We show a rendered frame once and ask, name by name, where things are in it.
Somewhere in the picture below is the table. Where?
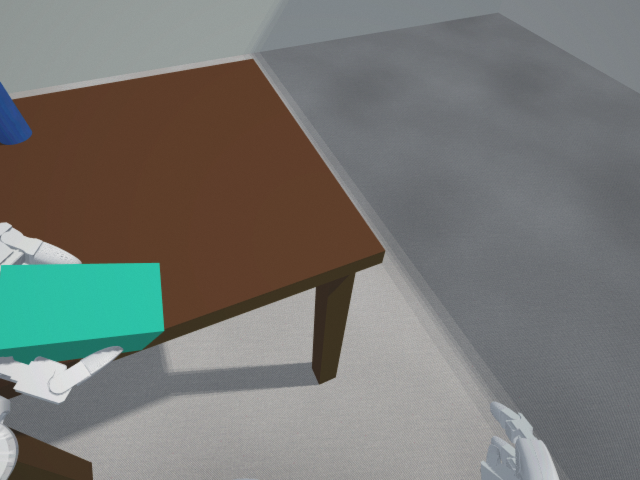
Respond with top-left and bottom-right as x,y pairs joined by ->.
0,59 -> 385,480

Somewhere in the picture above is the left robot hand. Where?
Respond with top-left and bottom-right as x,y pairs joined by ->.
0,222 -> 124,405

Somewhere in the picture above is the right robot hand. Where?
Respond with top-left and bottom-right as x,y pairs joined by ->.
481,401 -> 559,480

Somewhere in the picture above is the sponge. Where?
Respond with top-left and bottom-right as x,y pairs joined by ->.
0,263 -> 164,365

